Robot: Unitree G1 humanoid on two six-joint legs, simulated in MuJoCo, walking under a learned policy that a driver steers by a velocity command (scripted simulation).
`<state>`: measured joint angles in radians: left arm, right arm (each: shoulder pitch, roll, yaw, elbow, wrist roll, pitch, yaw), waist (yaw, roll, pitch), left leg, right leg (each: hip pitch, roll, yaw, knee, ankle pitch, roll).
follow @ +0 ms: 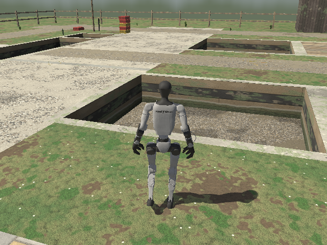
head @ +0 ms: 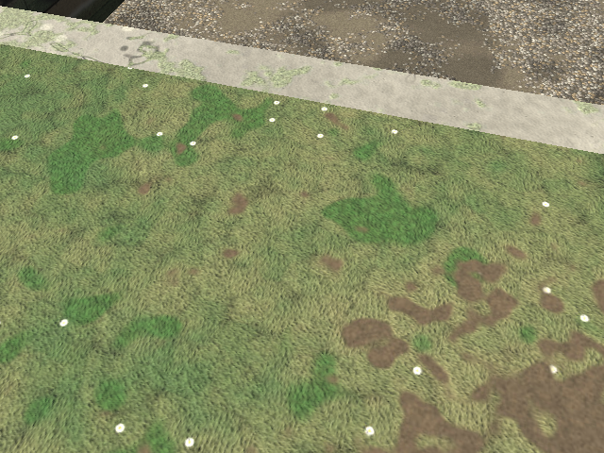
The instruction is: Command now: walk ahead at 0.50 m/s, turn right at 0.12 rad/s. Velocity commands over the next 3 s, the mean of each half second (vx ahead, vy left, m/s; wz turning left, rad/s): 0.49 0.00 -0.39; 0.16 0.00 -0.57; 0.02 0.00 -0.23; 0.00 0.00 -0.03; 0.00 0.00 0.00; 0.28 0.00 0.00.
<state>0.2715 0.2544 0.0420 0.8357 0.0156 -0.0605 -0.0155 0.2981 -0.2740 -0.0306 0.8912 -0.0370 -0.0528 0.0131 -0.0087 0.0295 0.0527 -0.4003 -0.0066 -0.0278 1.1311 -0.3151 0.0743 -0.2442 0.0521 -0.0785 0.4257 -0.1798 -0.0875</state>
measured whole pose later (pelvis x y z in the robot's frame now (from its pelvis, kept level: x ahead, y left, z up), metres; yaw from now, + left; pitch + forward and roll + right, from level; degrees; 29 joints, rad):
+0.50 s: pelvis +0.26 +0.03 +0.00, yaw -15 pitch +1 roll +0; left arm 0.31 0.30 0.08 0.85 0.02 -0.02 -0.02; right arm 0.19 -0.24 -0.03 0.82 -0.03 -0.08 -0.01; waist 0.02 -0.04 0.03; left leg -0.25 0.00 0.10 0.41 -0.18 0.04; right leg -0.44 0.00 0.01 1.10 -0.35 -0.06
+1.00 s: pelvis +0.38 -0.03 -0.01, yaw -32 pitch +1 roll +1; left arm 0.19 0.27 0.07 0.74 0.01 0.03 0.00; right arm 0.17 -0.25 -0.04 0.78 -0.03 0.03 -0.02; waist 0.01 0.02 0.09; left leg -0.51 0.03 -0.02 1.10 -0.43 -0.03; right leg -0.37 0.10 0.01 0.47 -0.11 -0.11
